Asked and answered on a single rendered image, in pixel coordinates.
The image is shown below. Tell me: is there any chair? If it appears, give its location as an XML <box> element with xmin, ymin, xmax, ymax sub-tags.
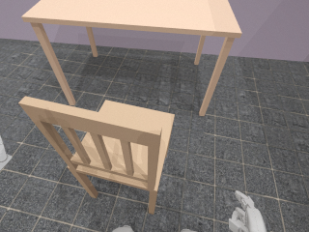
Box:
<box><xmin>19</xmin><ymin>96</ymin><xmax>175</xmax><ymax>215</ymax></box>

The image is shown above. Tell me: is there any left robot hand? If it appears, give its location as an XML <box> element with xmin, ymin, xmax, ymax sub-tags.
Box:
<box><xmin>0</xmin><ymin>135</ymin><xmax>13</xmax><ymax>171</ymax></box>

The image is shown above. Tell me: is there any table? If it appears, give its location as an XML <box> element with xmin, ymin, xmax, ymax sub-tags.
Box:
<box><xmin>21</xmin><ymin>0</ymin><xmax>242</xmax><ymax>116</ymax></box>

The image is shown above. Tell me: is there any right robot hand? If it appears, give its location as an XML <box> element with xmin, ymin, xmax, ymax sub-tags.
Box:
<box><xmin>229</xmin><ymin>190</ymin><xmax>267</xmax><ymax>232</ymax></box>

